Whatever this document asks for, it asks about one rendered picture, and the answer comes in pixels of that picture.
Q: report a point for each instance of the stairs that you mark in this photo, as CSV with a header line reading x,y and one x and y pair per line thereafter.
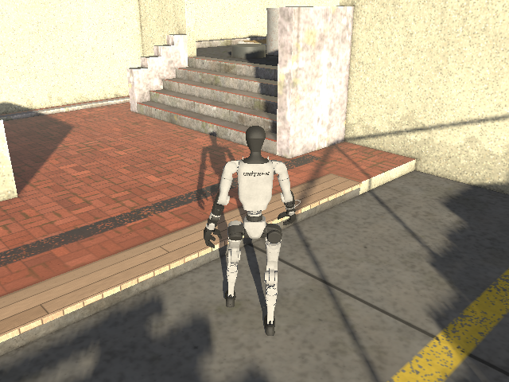
x,y
219,99

